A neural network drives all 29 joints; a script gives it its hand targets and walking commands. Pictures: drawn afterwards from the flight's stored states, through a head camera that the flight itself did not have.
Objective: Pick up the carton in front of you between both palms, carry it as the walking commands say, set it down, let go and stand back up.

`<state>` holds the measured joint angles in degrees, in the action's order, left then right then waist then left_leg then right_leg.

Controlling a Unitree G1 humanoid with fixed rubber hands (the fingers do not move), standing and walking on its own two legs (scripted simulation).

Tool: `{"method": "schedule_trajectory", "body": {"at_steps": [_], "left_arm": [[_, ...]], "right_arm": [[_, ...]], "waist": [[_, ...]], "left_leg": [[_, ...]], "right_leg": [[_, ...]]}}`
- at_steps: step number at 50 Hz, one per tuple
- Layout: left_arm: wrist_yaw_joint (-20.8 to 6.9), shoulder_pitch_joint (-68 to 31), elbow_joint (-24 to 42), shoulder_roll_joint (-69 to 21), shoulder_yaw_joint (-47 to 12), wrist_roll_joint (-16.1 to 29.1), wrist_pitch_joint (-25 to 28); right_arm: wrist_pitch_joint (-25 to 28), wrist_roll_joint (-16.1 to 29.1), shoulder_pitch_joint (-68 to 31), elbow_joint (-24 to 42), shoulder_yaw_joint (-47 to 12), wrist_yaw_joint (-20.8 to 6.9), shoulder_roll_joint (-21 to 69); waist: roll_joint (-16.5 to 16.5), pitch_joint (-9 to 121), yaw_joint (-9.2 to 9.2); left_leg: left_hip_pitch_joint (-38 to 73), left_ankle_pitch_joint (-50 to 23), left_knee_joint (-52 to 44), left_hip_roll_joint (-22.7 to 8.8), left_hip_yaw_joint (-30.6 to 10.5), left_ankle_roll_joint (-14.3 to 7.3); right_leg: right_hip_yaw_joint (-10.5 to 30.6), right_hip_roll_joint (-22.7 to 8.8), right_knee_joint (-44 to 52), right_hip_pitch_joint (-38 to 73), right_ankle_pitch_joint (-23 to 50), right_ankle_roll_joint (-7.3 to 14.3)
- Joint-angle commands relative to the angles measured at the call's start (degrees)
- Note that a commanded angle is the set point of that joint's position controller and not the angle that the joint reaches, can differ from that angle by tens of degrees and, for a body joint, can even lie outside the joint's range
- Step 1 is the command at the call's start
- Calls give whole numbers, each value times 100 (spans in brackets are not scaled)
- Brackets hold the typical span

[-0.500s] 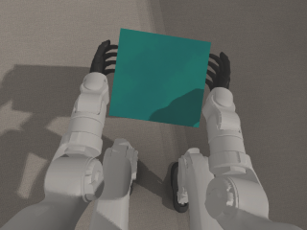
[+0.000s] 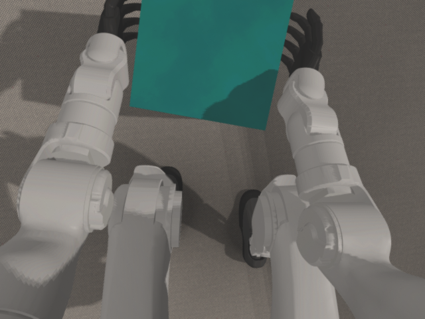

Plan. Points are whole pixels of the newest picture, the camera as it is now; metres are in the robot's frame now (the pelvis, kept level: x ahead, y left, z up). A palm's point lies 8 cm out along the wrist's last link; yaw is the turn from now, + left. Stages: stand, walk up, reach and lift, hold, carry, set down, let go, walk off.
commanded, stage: set down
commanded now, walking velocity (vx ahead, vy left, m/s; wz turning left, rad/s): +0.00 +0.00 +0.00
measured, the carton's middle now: (206, 63) +0.51 +0.08 -0.26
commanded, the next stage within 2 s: none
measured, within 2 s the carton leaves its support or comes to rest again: rests again in 0.04 s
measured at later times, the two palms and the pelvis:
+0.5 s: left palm (114, 29) +0.51 +0.23 -0.17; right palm (305, 63) +0.51 -0.08 -0.16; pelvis -0.01 +0.00 -0.02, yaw -1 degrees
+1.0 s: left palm (115, 29) +0.52 +0.23 -0.18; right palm (306, 60) +0.52 -0.08 -0.17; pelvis +0.00 +0.00 -0.02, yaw -1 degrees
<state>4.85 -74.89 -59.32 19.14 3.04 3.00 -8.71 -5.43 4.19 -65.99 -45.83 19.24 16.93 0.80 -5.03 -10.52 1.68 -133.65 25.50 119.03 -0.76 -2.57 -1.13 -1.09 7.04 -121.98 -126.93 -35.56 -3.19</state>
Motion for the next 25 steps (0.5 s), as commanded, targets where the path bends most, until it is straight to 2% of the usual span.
{"method": "schedule_trajectory", "body": {"at_steps": [1,9,15,25], "left_arm": [[-1148,-3077,1377,-4716,-1677,581,340],[-1410,-2873,562,-5002,-1297,273,260],[-1507,-2854,108,-4809,-937,57,231],[-1667,-2673,-415,-4410,-486,-139,216]], "right_arm": [[79,353,-3510,692,-2744,-1424,4453],[-32,63,-3596,65,-2133,-1769,4420],[-115,-218,-3619,-267,-1705,-1892,4183],[-197,-624,-3237,-733,-1208,-2047,3985]], "waist": [[908,7866,339],[861,6259,246],[667,5730,245],[347,5224,259]], "left_leg": [[5636,-1840,-636,493,285,79],[4672,-1352,-556,483,186,-16],[4253,-889,-584,462,167,-74],[3765,-819,-547,424,114,-163]], "right_leg": [[-397,577,889,2499,1572,100],[-371,534,809,1518,1128,107],[-404,502,829,1236,732,89],[-373,453,844,949,646,83]]}}
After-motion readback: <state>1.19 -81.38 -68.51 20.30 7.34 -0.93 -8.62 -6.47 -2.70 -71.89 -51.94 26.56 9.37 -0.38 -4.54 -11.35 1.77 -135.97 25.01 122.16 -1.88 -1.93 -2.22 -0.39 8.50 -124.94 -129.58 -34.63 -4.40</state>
